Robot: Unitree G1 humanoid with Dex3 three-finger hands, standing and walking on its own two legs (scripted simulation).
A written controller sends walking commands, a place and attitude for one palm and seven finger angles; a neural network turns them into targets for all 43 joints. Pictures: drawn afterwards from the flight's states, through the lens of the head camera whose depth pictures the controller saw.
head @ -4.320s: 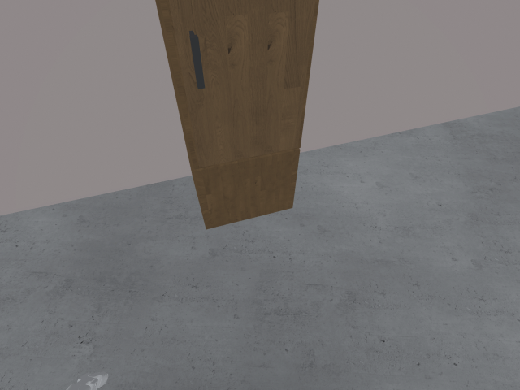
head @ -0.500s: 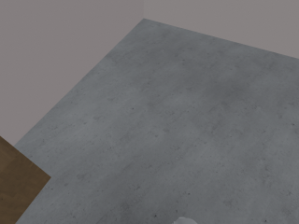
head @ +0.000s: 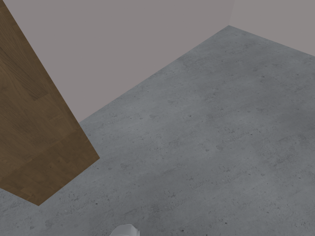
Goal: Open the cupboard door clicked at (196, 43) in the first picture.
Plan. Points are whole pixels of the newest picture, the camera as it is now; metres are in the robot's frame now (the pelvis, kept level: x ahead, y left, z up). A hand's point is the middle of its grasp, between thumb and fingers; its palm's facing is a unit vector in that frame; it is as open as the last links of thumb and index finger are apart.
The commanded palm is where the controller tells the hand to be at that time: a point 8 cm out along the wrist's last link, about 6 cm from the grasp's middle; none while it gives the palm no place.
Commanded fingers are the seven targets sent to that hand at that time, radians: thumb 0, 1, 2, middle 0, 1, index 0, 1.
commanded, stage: turn to face it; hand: left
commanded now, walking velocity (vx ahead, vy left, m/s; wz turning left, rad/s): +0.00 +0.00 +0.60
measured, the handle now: out of the picture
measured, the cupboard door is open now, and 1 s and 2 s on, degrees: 0 0 0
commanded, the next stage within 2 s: take the last steps up to it in 1.24 s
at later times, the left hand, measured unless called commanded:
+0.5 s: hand out of the picture +0.05 +0.27 -0.16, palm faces +0.29 -0.92 -0.27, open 7.3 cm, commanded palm none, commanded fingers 0.00 0.90 0.90 -0.20 -0.30 -0.20 -0.30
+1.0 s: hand out of the picture -0.08 +0.21 -0.17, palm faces +0.57 -0.78 -0.26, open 7.3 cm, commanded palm none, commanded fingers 0.00 0.90 0.90 -0.20 -0.30 -0.20 -0.30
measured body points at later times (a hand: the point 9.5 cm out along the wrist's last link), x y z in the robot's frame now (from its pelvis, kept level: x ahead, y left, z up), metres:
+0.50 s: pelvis +0.00 +0.03 +0.00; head +0.03 +0.05 +0.45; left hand +0.03 +0.32 -0.14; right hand +0.14 -0.20 -0.14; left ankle -0.02 +0.14 -0.74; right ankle +0.04 -0.12 -0.69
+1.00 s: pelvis -0.02 +0.01 -0.01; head +0.01 +0.03 +0.44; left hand -0.11 +0.25 -0.15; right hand +0.19 -0.17 -0.15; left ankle -0.09 +0.12 -0.71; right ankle +0.05 -0.10 -0.74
